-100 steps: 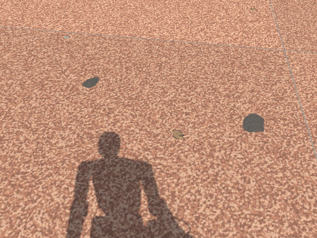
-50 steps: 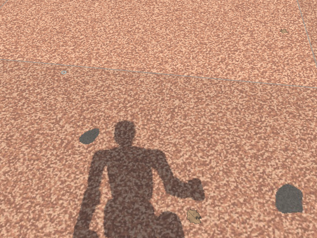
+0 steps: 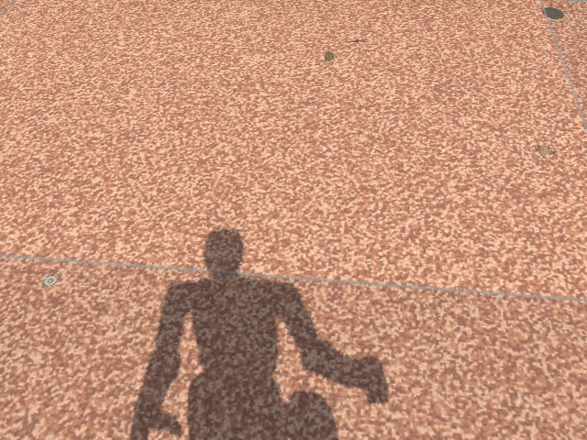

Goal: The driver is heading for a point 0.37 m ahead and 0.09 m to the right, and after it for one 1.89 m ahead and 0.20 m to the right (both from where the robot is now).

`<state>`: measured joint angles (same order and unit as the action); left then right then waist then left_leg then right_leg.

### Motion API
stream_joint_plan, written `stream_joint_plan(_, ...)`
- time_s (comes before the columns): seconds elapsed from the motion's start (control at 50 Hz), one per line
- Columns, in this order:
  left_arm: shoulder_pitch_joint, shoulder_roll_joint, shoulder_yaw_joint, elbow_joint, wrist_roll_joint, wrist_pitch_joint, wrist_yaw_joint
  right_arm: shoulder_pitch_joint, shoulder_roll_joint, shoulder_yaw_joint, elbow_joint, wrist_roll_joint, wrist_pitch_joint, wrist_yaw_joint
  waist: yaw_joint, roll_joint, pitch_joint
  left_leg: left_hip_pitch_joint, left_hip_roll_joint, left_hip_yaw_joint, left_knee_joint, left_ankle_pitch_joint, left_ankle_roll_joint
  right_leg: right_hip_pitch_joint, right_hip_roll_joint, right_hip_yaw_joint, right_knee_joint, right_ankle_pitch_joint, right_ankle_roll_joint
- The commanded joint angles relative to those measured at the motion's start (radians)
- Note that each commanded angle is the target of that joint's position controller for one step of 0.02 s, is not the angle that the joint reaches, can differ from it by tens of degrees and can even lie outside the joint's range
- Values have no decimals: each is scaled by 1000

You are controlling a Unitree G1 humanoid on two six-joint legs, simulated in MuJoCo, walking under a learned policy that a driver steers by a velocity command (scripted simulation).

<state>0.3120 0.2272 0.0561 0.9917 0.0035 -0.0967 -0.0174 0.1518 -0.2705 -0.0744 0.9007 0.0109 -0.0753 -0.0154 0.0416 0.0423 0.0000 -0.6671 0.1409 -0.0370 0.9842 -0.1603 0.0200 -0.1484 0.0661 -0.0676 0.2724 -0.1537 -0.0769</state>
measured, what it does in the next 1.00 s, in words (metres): walks ahead, turning right: left foot, then right foot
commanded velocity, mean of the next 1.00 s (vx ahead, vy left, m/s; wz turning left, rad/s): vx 0.25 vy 0.00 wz -0.34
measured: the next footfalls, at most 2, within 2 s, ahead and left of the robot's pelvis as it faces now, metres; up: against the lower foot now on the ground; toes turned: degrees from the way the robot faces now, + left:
left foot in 0.28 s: +0.35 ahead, +0.16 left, +0.00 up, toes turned +2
right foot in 0.78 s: +0.40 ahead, -0.08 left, +0.00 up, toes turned -22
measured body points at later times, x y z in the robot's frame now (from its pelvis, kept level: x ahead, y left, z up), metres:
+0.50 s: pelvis +0.26 +0.08 -0.01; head +0.30 +0.09 +0.44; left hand +0.36 +0.35 -0.15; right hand +0.33 -0.20 -0.12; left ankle +0.31 +0.16 -0.75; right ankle +0.25 -0.08 -0.66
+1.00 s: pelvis +0.34 +0.03 -0.01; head +0.38 -0.01 +0.44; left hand +0.58 +0.25 -0.10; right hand +0.39 -0.30 -0.13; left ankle +0.40 +0.18 -0.67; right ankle +0.36 -0.07 -0.75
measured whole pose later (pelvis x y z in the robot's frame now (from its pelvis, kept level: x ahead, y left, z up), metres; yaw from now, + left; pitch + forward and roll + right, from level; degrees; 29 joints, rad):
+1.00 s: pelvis +0.34 +0.03 -0.01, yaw -23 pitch +3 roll +2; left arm 0.16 0.28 0.09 0.73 0.00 0.01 0.02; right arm 0.03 -0.31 -0.09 0.84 0.00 0.00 -0.04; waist 0.01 0.03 0.05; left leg -0.56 0.03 -0.03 1.06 -0.42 -0.06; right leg -0.37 0.05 0.04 0.46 -0.14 -0.07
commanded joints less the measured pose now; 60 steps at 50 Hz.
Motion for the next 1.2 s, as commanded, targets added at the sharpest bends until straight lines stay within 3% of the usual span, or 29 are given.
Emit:
stream_joint_plan(0.02, -22, 154, 26, -54, -5, -10, 18, -21, -36, -8, -53, -5, -4, 4, -28, -91, 25, -45, 14, -6, -151, 167, -17, 4, -267, 174, -159, 199, -143)
stream_joint_plan(0.1, 47, 164, 26, -30, -16, -4, 23, -156, -18, 6, -88, 4, -10, 19, 19, -95, 58, -3, -29, 36, -349, 274, -13, 48, -253, 124, -160, 172, -119)
stream_joint_plan(0.18, 103, 175, 33, 2, -21, 15, 26, -245, -29, 13, -131, 11, -20, 44, 39, -102, 88, -32, -48, 36, -440, 197, 11, 182, -312, 134, -98, 198, -114)
stream_joint_plan(0.22, 100, 184, 38, 6, -26, 25, 29, -232, -52, 7, -142, 11, -29, 53, 11, -115, 79, 30, -66, 32, -478, 124, 32, 212, -335, 163, -43, 273, -100)
stream_joint_plan(0.26, 49, 197, 41, -8, -28, 33, 30, -72, -104, -20, -103, 8, -37, 49, -87, -131, -12, 279, -122, 73, -517, 92, 62, 185, -298, 149, 123, 521, -71)
stream_joint_plan(0.28, 36, 168, 29, -22, -21, 34, 29, 113, -163, -46, -51, 0, -40, 40, -163, -107, -135, 562, -91, 44, -483, 126, 96, 67, -239, 113, 335, 507, -40)
stream_joint_plan(0.3, 99, 84, 5, -49, -7, 25, 27, 255, -261, -69, -31, -31, -40, 29, -166, 61, -304, 958, 167, -266, -468, 179, 198, -271, -110, 46, 718, 180, 30)
stream_joint_plan(0.32, 175, 25, -14, -33, -15, 7, 25, 266, -244, -57, -29, -33, -33, 33, -137, 246, -431, 1084, 315, -599, -597, 234, 284, -469, 0, 142, 943, -461, 62)
stream_joint_plan(0.34, 104, 144, 19, -35, -41, 1, 27, 216, -162, -33, -44, -27, -32, 30, -146, 145, -339, 988, 278, -495, -600, 320, 243, -524, -53, 220, 1040, -451, 60)
stream_joint_plan(0.36, 39, 163, 27, -60, -49, 3, 33, 123, -126, -20, -66, -23, -31, 26, -118, 105, -216, 840, 256, -321, -599, 475, 210, -549, -94, 183, 1041, -389, 61)
stream_joint_plan(0.38, 18, 150, 31, -58, -39, 14, 41, 58, -95, -10, -71, -23, -31, 27, -83, 42, -155, 704, 212, -204, -619, 555, 189, -508, -135, 162, 1000, -329, 69)
stream_joint_plan(0.42, 47, 109, 41, -55, -35, 54, 45, -13, -60, -3, -69, -36, -31, 29, -20, 67, -91, 504, 154, -55, -680, 558, 162, -385, -175, 148, 935, -254, 73)
stream_joint_plan(0.48, 37, 77, 46, -92, -29, 94, 50, -44, -91, -11, -63, -45, -31, 14, 12, 69, -51, 418, 152, 51, -741, 573, 198, -388, -168, 123, 880, -161, 89)
stream_joint_plan(0.6, -112, 77, 43, -186, -15, 102, 21, -54, -140, -23, -56, -27, 10, -32, -25, 48, -54, 485, 147, 181, -754, 471, 188, -364, -169, 65, 562, 54, 93)
stream_joint_plan(0.68, -188, 103, 52, -248, -14, 116, -3, -34, -168, -34, -49, -7, 42, -33, -50, 48, -40, 577, 186, 184, -689, 418, 172, -365, -148, 29, 462, -31, 71)
stream_joint_plan(0.74, -183, 114, 60, -279, -19, 122, -18, -49, -180, -42, -56, 13, 63, -35, -32, 60, -38, 627, 205, 178, -580, 436, 130, -329, -120, -3, 351, -93, 32)
stream_joint_plan(0.76, -141, 123, 67, -274, -17, 119, -17, -53, -175, -42, -56, 19, 69, -37, -5, 44, -57, 615, 178, 207, -491, 466, 94, -242, -89, -23, 252, -17, 9)
stream_joint_plan(0.78, -71, 183, 90, -262, -11, 113, -3, 7, -156, -40, -40, 11, 70, -32, 15, -41, -105, 559, 107, 246, -323, 416, 29, -84, -81, 31, 157, 223, -34)
stream_joint_plan(0.8, -5, 318, 126, -265, 1, 112, 22, -7, -117, -27, -79, -30, 63, -24, 9, -271, -161, 289, -6, 292, -10, 27, -56, 142, -291, 333, 181, 734, -136)
stream_joint_plan(0.82, -19, 336, 116, -287, 21, 107, 23, -39, -80, -11, -126, -41, 56, -16, -10, -353, -264, 38, -160, 143, 244, -560, -98, 269, -463, 630, 149, 772, -353)
stream_joint_plan(0.84, -27, 279, 97, -297, 13, 94, 9, -78, -119, -23, -116, -18, 53, -4, 22, -192, -283, 3, -131, -2, 321, -543, -82, 237, -439, 574, 122, 682, -333)
stream_joint_plan(0.86, -82, 252, 90, -306, 3, 82, 11, -103, -118, -24, -123, 5, 54, -4, 1, -148, -218, -26, -112, -15, 307, -455, -63, 177, -383, 472, 115, 567, -271)
stream_joint_plan(0.88, -135, 233, 86, -314, -13, 81, 17, -97, -114, -26, -106, -2, 59, -16, -26, -86, -159, -29, -92, -19, 242, -373, -62, 105, -328, 408, 102, 442, -210)
stream_joint_plan(0.9, -176, 209, 78, -323, -22, 86, 26, -98, -138, -35, -105, -16, 66, -28, -43, -97, -133, -1, -80, -24, 183, -316, -64, 40, -300, 380, 85, 356, -180)
stream_joint_plan(0.92, -192, 208, 76, -331, -15, 92, 33, -89, -137, -37, -104, -20, 71, -30, -59, -127, -130, 54, -92, -16, 172, -278, -68, -23, -278, 367, 73, 330, -175)
stream_joint_plan(0.96, -193, 203, 71, -338, -1, 94, 41, -49, -117, -34, -92, -13, 76, -31, -69, -146, -149, 98, -107, -8, 111, -237, -78, -41, -263, 339, 67, 331, -176)
stream_joint_plan(1.02, -173, 204, 67, -329, -1, 94, 51, -61, -88, -20, -91, -10, 78, -33, -50, -157, -150, 144, -104, -8, -31, -205, -92, -48, -255, 330, 65, 263, -169)
stream_joint_plan(1.14, -184, 188, 46, -320, 12, 106, 46, -58, -103, -15, -87, -3, 71, -15, -24, -194, -108, 290, -108, 15, -253, -201, -78, -106, -253, 370, 67, 56, -149)
stream_joint_plan(1.2, -179, 152, 25, -303, -1, 111, 46, 12, -88, -8, -59, -17, 57, 5, -69, -159, -90, 469, -119, 40, -569, 6, -32, -152, -202, 350, 132, 30, -76)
